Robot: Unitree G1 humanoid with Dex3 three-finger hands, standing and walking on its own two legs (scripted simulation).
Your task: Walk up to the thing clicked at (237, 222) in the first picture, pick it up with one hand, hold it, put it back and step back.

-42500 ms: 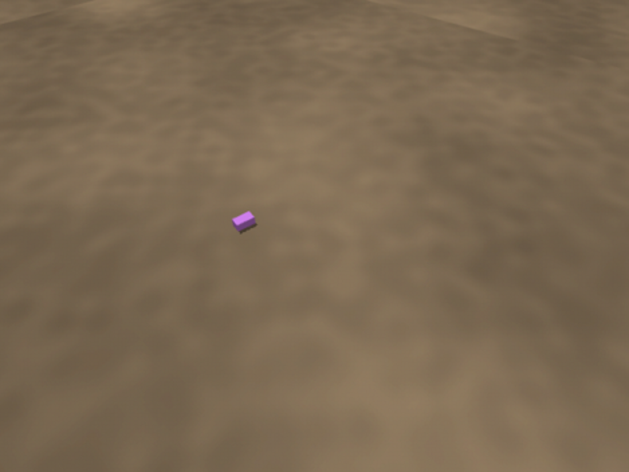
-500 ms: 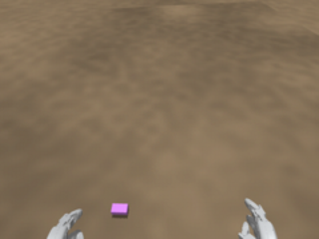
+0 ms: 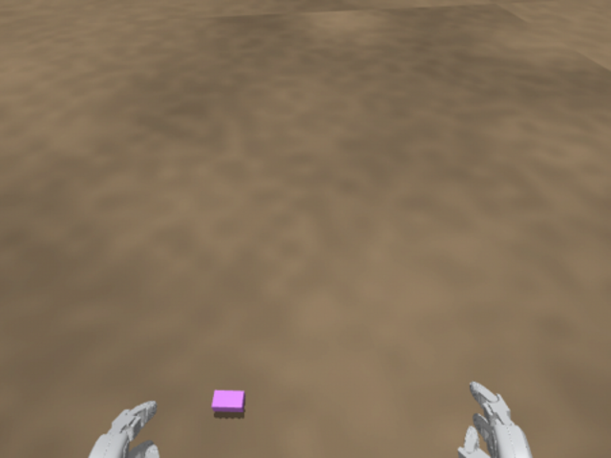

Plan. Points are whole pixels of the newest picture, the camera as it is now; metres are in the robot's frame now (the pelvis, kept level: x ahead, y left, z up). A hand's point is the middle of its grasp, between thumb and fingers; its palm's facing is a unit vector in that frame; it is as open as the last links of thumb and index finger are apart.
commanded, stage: home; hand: left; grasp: from above
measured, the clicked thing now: (228, 401) +0.46 +0.21 -0.69
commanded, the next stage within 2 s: stand in 0.10 s
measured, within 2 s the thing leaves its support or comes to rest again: neither
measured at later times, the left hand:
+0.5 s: hand out of the picture +0.10 +0.24 -0.11, palm faces +0.04 -0.94 -0.34, open 7.4 cm
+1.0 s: hand out of the picture +0.02 +0.25 -0.10, palm faces +0.05 -0.94 -0.33, open 7.4 cm
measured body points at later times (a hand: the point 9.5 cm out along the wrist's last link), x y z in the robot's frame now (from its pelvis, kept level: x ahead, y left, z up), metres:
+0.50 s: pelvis -0.01 +0.01 +0.03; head +0.01 +0.02 +0.48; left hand +0.10 +0.29 -0.08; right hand +0.10 -0.27 -0.08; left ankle +0.01 +0.13 -0.68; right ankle +0.00 -0.14 -0.68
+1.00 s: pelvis -0.01 +0.01 +0.06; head -0.01 +0.01 +0.51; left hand +0.02 +0.30 -0.08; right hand +0.06 -0.26 -0.08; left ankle +0.01 +0.13 -0.68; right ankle +0.00 -0.14 -0.68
